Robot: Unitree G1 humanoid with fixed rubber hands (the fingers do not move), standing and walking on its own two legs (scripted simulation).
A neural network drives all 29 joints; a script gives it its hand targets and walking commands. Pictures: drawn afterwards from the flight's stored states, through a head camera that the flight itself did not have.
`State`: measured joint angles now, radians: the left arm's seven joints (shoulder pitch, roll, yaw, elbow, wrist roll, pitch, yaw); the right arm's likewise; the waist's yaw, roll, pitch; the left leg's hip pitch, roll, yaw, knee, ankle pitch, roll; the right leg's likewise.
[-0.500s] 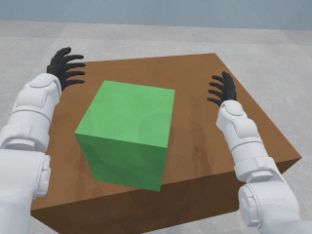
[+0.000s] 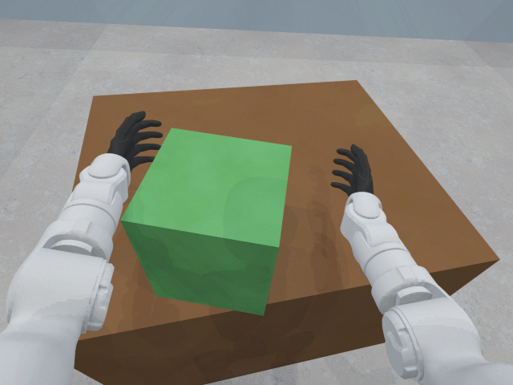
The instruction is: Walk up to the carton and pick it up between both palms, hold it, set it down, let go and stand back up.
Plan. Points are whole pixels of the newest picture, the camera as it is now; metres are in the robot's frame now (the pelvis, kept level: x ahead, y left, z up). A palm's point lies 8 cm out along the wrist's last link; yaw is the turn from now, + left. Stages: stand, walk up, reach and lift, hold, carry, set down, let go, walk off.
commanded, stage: reach and lift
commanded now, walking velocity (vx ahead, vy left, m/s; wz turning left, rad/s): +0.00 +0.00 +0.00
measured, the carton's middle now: (219, 225) +0.39 +0.01 +0.01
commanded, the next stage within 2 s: none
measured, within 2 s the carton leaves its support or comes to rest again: neither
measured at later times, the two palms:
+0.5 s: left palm (123, 158) +0.46 +0.16 +0.13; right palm (342, 205) +0.36 -0.19 +0.07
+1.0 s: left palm (123, 158) +0.47 +0.16 +0.13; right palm (330, 207) +0.36 -0.17 +0.07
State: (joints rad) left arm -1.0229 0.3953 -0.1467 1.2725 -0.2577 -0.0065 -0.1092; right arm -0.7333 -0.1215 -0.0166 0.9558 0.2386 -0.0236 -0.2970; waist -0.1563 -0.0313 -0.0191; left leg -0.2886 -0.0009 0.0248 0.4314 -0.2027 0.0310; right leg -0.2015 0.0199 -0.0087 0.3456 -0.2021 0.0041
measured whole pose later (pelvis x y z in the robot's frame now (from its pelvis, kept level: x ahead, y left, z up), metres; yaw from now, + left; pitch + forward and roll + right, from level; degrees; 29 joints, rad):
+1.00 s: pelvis +0.00 +0.01 +0.00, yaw +0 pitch +7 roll -2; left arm -1.04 0.35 -0.01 1.27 -0.06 -0.01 -0.12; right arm -0.73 0.05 -0.16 1.06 0.13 -0.18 -0.32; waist -0.16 -0.02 -0.06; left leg -0.37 0.00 0.02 0.46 -0.20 0.04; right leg -0.28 0.02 -0.01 0.35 -0.19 0.01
